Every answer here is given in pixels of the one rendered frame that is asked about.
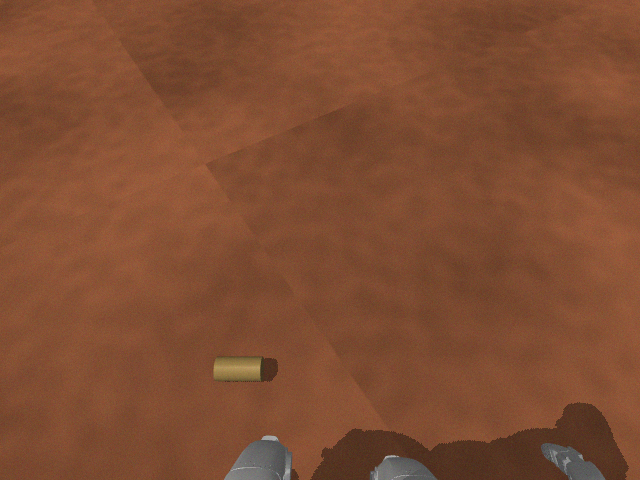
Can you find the right robot hand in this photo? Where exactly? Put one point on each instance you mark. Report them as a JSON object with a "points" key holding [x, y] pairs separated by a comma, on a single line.
{"points": [[571, 462]]}

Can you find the can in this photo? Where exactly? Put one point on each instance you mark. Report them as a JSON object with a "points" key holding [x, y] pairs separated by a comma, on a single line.
{"points": [[238, 368]]}

